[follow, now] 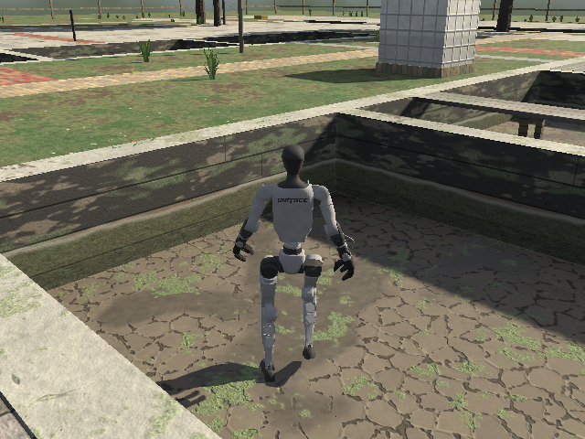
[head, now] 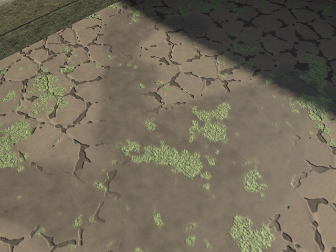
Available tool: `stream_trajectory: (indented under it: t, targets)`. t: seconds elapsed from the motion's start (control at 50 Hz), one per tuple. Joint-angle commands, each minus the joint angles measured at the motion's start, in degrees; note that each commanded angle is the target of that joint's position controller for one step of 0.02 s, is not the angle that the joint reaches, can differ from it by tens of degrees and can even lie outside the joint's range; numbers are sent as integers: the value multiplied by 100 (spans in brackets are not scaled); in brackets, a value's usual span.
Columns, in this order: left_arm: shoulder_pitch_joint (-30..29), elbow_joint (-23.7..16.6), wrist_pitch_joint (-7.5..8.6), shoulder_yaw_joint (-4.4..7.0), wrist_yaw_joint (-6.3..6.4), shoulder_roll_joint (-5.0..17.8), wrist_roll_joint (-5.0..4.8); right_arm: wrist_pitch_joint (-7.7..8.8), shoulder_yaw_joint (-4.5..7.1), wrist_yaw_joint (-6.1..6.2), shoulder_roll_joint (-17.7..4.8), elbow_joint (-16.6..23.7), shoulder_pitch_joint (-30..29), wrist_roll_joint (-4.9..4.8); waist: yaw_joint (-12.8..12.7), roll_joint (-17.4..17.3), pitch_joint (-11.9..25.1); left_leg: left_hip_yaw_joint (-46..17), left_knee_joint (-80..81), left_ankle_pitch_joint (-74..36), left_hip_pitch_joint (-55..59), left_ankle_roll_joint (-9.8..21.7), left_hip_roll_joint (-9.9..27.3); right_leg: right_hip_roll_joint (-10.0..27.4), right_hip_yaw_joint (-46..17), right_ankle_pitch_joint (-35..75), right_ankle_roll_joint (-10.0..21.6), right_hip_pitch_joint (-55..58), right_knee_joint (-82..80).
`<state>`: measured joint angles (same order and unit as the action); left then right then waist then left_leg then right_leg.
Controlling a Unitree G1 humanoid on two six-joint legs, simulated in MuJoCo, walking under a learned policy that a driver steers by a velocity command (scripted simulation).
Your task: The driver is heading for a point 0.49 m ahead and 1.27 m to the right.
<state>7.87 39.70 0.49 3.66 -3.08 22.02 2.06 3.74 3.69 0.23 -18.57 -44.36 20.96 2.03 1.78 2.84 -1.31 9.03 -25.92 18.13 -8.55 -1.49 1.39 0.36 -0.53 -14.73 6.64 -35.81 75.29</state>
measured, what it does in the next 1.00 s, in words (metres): walks ahead: right foot, then left foot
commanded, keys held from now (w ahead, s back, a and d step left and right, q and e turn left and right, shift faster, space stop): shift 1.00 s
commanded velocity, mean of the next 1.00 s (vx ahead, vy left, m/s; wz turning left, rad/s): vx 0.24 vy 0.00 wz -0.24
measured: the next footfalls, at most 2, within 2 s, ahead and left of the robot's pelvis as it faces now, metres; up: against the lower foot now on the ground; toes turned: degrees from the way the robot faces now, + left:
right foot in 0.20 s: +0.39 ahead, -0.06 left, +0.00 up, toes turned -8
left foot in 0.66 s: +0.44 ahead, +0.11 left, +0.00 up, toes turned -10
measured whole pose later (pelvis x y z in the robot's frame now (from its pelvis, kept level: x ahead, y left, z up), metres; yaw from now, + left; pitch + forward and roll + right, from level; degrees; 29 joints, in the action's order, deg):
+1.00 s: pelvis +0.39 +0.03 +0.01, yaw -12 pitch -1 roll -1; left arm 12.5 58.6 -0.4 1.3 2.1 12.6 0.4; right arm -0.5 0.0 1.9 -13.6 -51.1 13.2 0.6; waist 0.5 -0.9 -1.2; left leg 2.3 -23.5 12.8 -10.0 2.3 -1.0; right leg -5.0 -3.1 -12.9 3.3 -6.7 20.8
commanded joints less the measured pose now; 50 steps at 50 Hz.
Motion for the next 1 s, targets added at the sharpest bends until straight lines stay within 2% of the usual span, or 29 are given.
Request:
stream_trajectory:
  t: [0.02, 0.04, 0.08, 0.1, 0.12, 0.16, 0.18, 0.2, 0.22, 0.24, 0.26, 0.28, 0.3, 0.32, 0.34, 0.4, 0.46, 0.52, 0.6, 0.64, 0.66, 0.68, 0.7, 0.72, 0.74, 0.76, 0.8, 0.86, 1.0]
  targets:
    - [-555, -820, -10, -234, -127, -398, 37, 239, -51, -94, -143, 65, 40, -84, -240, -819, -364, -775, 1496, -2647, 153, 433, 1481, 403, -252, 534, -43, -934, -430]
    - [-678, -879, 6, -248, -127, -369, 30, 276, -49, -88, -187, 69, -163, -74, -351, -743, -502, -423, 1578, -3337, -42, 456, 1345, 339, -164, 726, -97, -758, -1012]
    - [-949, -905, 95, -326, -200, -472, 43, 318, -55, -76, -287, 0, -215, -93, -352, -485, -687, 268, 1634, -4439, -365, 370, 949, 0, 456, 1282, -106, 168, -2772]
    - [-954, -829, 129, -339, -245, -505, 46, 321, -20, -56, -445, -66, -77, -113, -314, -501, -624, 389, 1606, -4917, -364, 380, 883, -247, 754, 1520, -79, 733, -3245]
    - [-731, -706, 150, -325, -258, -486, 63, 312, 29, -27, -695, -94, 26, -152, -403, -676, -410, 392, 1321, -5561, -253, 385, 918, -456, 827, 1643, -23, 1341, -3536]
    - [356, -277, 173, -189, -171, -173, 131, 211, 82, 32, -1022, -80, 20, -246, -909, -907, 262, 338, -91, -6557, 61, 395, 1057, -759, 636, 1550, 184, 2591, -3923]
    - [1237, 65, 205, -104, -89, -21, 167, 154, 59, 65, -982, -36, -85, -278, -1277, -922, 681, 334, -1232, -6232, -50, 361, 1065, -670, 286, 1993, 364, 3486, -4308]
    - [1627, 292, 227, -13, 36, 188, 230, 110, 56, 59, -910, 7, -106, -311, -1408, -652, 863, 426, -2774, -4252, -475, 246, 688, -375, -18, 2704, 435, 4156, -4826]
    - [1275, 228, 247, 68, 165, 680, 181, 1, -44, 25, -220, 124, 528, -144, -627, 661, 1230, 354, -5116, 1981, -1755, 99, -25, 1141, -1321, 7066, 562, 5257, -3742]
    - [1355, -56, 259, 148, 207, 787, -41, -134, -131, 78, -250, 307, 1292, -466, -541, 656, 3095, -952, -6442, 2121, -2474, 98, -100, 2562, -3096, 9201, 1731, 6590, -3554]
    - [1096, -194, 183, 126, 332, 502, -205, -173, -136, 128, -495, 302, 750, -343, -657, -20, 3008, -1130, -6212, 1157, -2416, 68, 101, 2142, -2855, 7795, 1615, 5761, -4200]
    - [666, -114, 172, 40, 380, 204, -273, -187, -148, 107, -453, 334, 433, -280, -422, -204, 1980, -1060, -5655, 815, -2581, 35, 255, 1789, -2411, 6448, 1485, 4792, -4661]
    - [486, -3, 181, -39, 398, -54, -245, -212, -163, 95, -393, 278, 221, -138, -228, -552, 1328, -1069, -5096, 753, -2507, 6, 388, 1502, -2180, 5674, 1262, 4043, -4959]
    - [394, 37, 194, -97, 450, -192, -231, -298, -192, 65, -323, 259, 226, -73, -78, -530, 937, -1091, -4715, 744, -2201, -26, 442, 1335, -1879, 5678, 1157, 3359, -5210]
    - [475, 149, 208, -126, 456, -239, -237, -406, -179, 44, -266, 216, 289, -36, 20, -469, 761, -1075, -4346, 664, -1748, -51, 443, 1206, -1626, 5691, 1014, 2752, -5423]
    - [487, 316, 319, -110, 358, -194, -119, -544, -202, 33, 14, 182, 266, -90, 171, -335, 930, -968, -3541, 386, -1214, -66, 369, 951, -1066, 5847, 911, 2262, -5641]
    - [490, 466, 327, -140, 296, -322, -94, -584, -195, 85, 106, 207, -62, -120, 146, -110, 895, -889, -2643, -298, -1069, -2, 293, 651, -647, 5420, 647, 2138, -5697]
    - [689, 639, 274, -140, 281, -337, -73, -616, -181, 139, 65, 233, -459, -141, -45, 104, 772, -863, -2081, -582, -970, 49, 195, 654, -676, 4536, 541, 2179, -5758]
    - [772, 781, 168, -158, 325, -337, -33, -598, -195, 190, 55, 235, -736, -130, -182, 144, 488, -883, -1120, -237, -744, 178, 79, 844, -1069, 3304, 543, 2293, -5608]
    - [675, 817, 113, -182, 392, -345, -108, -512, -241, 206, 147, 137, -548, -94, -17, -22, 383, -927, 202, -953, -24, 313, 117, 706, -1157, 2250, 270, 2073, -5372]
    - [831, 820, 118, -225, 430, -476, -109, -434, -215, 226, -64, 92, -448, -35, -94, -296, 440, -1394, 445, -1657, 471, 385, 592, 509, -1168, 1511, 41, 1828, -5242]
    - [1314, 865, 118, -217, 446, -580, -102, -380, -166, 223, -452, 129, -498, 8, -442, -974, 443, -2008, 332, -3065, 688, 608, 1321, 29, -835, 393, -114, 1627, -4986]
    - [1381, 1045, 24, -220, 466, -595, -135, -399, -157, 191, -415, 123, -837, -118, -464, -1253, 409, -2205, 434, -3005, -90, 1003, 1498, -289, -555, -124, -208, 2178, -5076]
    - [1194, 1084, -28, -213, 470, -492, -78, -391, -224, 148, -182, 160, -1039, -125, -461, -1106, 230, -2137, 597, -2459, -547, 921, 1295, -212, -597, 126, -244, 2600, -5235]
    - [1007, 1106, -43, -178, 454, -398, -81, -388, -253, 125, -94, 156, -1105, -127, -402, -983, 125, -1891, 626, -1913, -676, 712, 980, -149, -694, 511, -228, 2754, -5373]
    - [865, 1132, -49, -149, 437, -301, -105, -390, -261, 125, -87, 104, -1010, -126, -308, -842, 113, -1696, 612, -1631, -625, 581, 757, -42, -789, 854, -191, 2818, -5427]
    - [792, 1234, -38, -140, 432, -321, -141, -380, -249, 159, -128, -59, -766, -171, -215, -654, 127, -1498, 580, -1467, -367, 475, 551, 131, -905, 1267, -160, 2787, -5513]
    - [762, 1457, -14, -154, 493, -408, -156, -369, -240, 171, -121, -203, -682, -162, -173, -439, 161, -1476, 532, -1782, -96, 513, 567, 141, -880, 1326, -217, 2782, -5597]
    - [657, 1876, -63, -140, 556, -408, -175, -367, -244, 183, -116, -533, -692, -133, -147, -393, 142, -1456, 589, -1918, -12, 550, 555, 199, -869, 1438, -229, 2933, -5653]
